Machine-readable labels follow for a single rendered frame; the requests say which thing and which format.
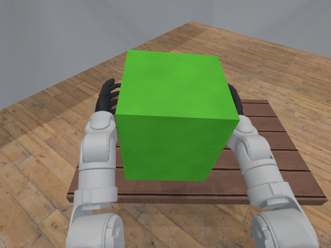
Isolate robot right hand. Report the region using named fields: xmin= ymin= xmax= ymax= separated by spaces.
xmin=228 ymin=84 xmax=244 ymax=115

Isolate table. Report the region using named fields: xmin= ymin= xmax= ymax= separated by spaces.
xmin=66 ymin=96 xmax=328 ymax=239

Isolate carton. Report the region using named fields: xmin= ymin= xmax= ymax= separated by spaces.
xmin=115 ymin=50 xmax=240 ymax=181

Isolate robot right forearm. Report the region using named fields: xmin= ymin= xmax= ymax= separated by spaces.
xmin=226 ymin=115 xmax=319 ymax=246

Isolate robot left forearm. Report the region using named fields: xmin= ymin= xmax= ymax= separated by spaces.
xmin=66 ymin=111 xmax=117 ymax=248

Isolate robot right upper arm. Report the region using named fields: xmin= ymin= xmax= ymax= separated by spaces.
xmin=252 ymin=208 xmax=319 ymax=248

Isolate robot left upper arm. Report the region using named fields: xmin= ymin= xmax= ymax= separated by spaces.
xmin=67 ymin=213 xmax=125 ymax=248

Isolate robot left hand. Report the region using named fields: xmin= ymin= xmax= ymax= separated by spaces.
xmin=95 ymin=78 xmax=121 ymax=115

